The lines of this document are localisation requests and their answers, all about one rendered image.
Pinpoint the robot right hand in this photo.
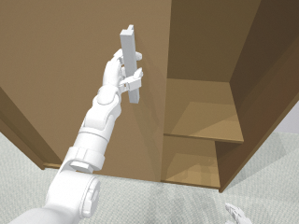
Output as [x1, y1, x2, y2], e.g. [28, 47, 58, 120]
[224, 203, 252, 224]

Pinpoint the robot left hand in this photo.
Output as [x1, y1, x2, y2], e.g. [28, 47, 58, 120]
[102, 49, 143, 94]

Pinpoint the handle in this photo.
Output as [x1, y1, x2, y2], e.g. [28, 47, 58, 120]
[120, 24, 140, 104]

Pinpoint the left robot forearm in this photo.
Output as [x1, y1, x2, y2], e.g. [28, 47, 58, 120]
[45, 85, 121, 204]

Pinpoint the robot left upper arm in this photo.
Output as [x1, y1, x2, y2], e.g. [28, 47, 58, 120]
[8, 169, 101, 224]

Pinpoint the wardrobe door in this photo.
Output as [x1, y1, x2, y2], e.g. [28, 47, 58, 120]
[0, 87, 63, 165]
[0, 0, 172, 183]

